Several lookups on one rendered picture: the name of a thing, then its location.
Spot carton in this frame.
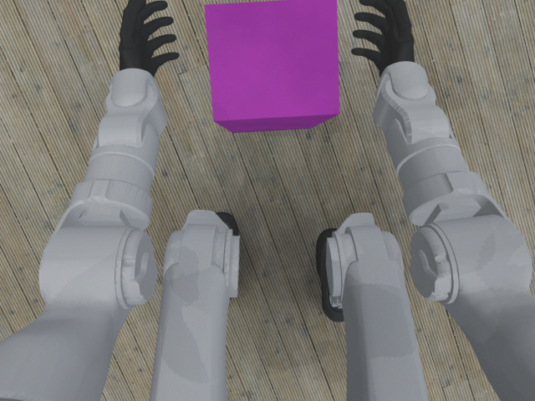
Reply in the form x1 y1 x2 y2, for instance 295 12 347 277
205 0 339 133

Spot left robot forearm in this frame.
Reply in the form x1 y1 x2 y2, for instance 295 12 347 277
38 69 167 299

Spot robot left upper arm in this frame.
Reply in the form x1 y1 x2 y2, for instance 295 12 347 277
0 226 157 401

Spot right robot hand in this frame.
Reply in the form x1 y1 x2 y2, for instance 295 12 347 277
351 0 415 76

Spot robot left shin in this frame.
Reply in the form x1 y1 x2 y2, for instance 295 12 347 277
162 210 229 281

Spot robot right upper arm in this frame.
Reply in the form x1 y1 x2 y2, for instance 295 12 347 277
410 215 535 401

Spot robot right foot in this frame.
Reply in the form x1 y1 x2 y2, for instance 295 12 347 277
316 228 344 322

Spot left robot hand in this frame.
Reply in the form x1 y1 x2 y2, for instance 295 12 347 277
119 0 179 78

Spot right robot forearm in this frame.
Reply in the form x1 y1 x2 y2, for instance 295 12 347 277
373 61 532 282

